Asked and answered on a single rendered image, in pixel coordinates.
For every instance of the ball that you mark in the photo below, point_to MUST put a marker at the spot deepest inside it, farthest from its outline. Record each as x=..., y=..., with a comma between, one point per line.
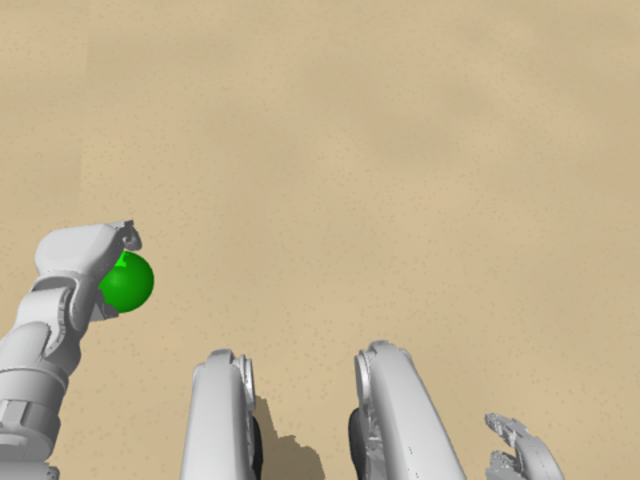
x=129, y=283

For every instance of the right robot foot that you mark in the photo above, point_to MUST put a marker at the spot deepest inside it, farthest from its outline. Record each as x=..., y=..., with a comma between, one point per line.
x=357, y=447

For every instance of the right robot hand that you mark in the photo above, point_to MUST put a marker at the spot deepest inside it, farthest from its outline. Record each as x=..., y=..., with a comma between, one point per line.
x=533, y=459

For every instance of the left robot hand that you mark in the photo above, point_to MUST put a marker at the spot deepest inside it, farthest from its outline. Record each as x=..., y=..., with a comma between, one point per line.
x=90, y=250

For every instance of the left robot arm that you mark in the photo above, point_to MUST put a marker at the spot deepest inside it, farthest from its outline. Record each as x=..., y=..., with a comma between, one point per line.
x=37, y=356

